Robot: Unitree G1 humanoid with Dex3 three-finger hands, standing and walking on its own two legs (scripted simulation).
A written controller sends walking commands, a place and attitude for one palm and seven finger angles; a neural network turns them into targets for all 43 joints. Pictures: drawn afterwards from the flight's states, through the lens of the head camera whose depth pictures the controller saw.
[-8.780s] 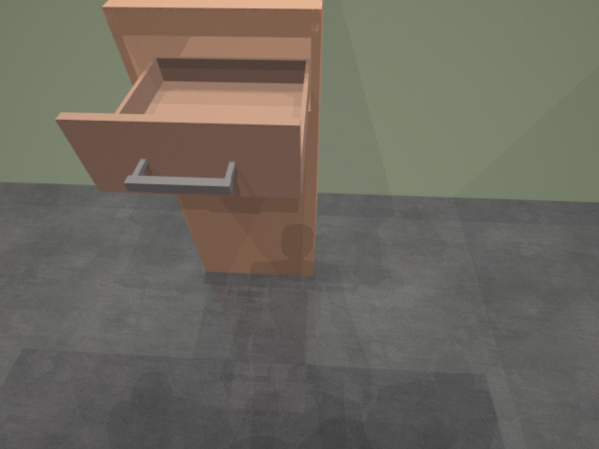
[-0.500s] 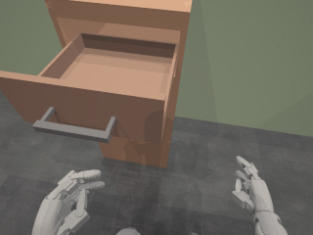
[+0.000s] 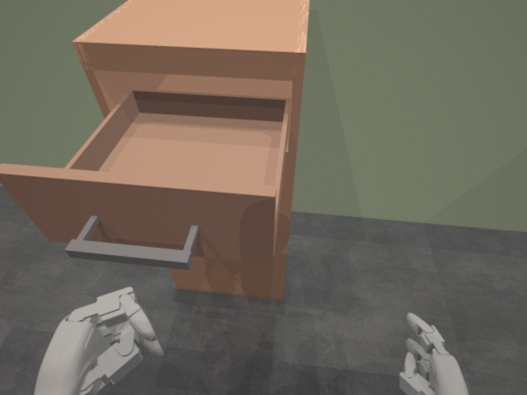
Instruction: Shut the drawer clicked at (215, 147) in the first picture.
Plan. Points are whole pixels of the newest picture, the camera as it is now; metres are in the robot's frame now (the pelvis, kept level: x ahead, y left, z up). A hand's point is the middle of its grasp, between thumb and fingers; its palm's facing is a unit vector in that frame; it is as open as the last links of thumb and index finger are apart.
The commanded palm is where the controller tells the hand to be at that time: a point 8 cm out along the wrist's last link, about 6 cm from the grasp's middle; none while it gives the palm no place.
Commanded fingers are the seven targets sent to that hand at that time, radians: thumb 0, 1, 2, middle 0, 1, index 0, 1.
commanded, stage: raise the hand and make a fist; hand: left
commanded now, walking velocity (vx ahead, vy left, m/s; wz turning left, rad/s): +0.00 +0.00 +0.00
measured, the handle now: (136, 241) +0.30 +0.22 +0.10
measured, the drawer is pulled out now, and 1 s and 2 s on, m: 0.30 0.30 0.30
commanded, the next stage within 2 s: bring the fist close to the handle in 0.86 s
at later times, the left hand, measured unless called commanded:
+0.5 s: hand (83, 330) +0.14 +0.18 +0.19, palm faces +0.05 -0.98 -0.21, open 3.3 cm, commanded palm +0.07 +0.22 +0.20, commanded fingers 0.00 0.90 0.90 -1.40 -1.60 -1.40 -1.60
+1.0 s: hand (87, 324) +0.14 +0.18 +0.19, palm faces +0.07 -0.98 -0.20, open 3.3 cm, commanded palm +0.08 +0.22 +0.20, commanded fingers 0.00 0.90 0.90 -1.40 -1.60 -1.40 -1.60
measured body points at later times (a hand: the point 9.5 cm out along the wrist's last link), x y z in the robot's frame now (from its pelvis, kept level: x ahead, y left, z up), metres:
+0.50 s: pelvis +0.01 -0.01 +0.02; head -0.03 -0.04 +0.47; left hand +0.13 +0.23 +0.21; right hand +0.24 -0.19 +0.00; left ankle -0.01 +0.09 -0.71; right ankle +0.03 -0.11 -0.71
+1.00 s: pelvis +0.00 -0.04 +0.03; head -0.04 -0.07 +0.47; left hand +0.13 +0.23 +0.21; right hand +0.20 -0.26 -0.02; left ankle -0.01 +0.09 -0.71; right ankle +0.03 -0.11 -0.71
